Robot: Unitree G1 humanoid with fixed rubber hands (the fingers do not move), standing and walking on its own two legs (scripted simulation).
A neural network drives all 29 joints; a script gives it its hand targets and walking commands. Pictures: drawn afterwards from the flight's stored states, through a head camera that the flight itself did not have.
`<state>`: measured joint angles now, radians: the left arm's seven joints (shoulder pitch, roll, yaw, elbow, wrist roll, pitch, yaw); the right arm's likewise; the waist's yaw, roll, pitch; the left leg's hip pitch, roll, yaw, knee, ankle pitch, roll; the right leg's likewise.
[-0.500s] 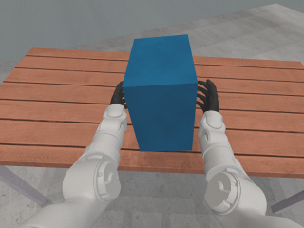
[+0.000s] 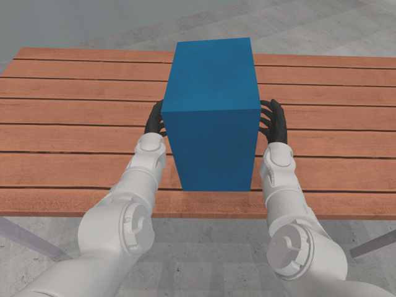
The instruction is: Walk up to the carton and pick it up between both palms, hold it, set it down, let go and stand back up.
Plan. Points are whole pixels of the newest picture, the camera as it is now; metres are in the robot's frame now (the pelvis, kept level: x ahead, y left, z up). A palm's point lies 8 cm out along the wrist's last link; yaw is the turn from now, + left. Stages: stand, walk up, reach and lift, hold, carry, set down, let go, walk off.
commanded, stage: set down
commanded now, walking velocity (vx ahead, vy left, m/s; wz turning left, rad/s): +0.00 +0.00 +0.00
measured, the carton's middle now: (214, 118) +0.50 -0.07 +0.04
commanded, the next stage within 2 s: none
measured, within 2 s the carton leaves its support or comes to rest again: rests again in 0.96 s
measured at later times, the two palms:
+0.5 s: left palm (157, 135) +0.45 +0.07 +0.05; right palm (278, 150) +0.39 -0.18 +0.06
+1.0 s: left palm (155, 127) +0.47 +0.07 +0.06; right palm (275, 142) +0.41 -0.18 +0.06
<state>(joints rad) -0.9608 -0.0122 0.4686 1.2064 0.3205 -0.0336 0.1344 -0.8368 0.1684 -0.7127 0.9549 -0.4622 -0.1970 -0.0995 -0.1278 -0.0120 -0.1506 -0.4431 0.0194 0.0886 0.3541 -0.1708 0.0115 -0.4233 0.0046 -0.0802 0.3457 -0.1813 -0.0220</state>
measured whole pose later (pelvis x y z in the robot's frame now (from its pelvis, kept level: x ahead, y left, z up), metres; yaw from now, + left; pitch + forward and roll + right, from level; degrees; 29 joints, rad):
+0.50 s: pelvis -0.02 +0.01 +0.00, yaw -1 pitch +17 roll +0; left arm -1.04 0.00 0.53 1.27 0.37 -0.11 0.11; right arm -0.85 0.17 -0.78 0.95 -0.51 -0.21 -0.07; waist -0.12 -0.02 -0.13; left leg -0.51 0.02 0.11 0.35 -0.14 0.02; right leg -0.49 0.00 -0.07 0.33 -0.14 -0.02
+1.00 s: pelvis -0.02 +0.01 -0.01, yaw -3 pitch +23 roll -1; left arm -1.14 0.09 0.40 1.39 0.24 -0.11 0.14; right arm -0.95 0.07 -0.61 1.06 -0.36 -0.12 -0.08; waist -0.11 0.00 -0.21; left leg -0.65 0.04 0.14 0.41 -0.16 0.03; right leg -0.63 0.02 -0.05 0.36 -0.13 -0.02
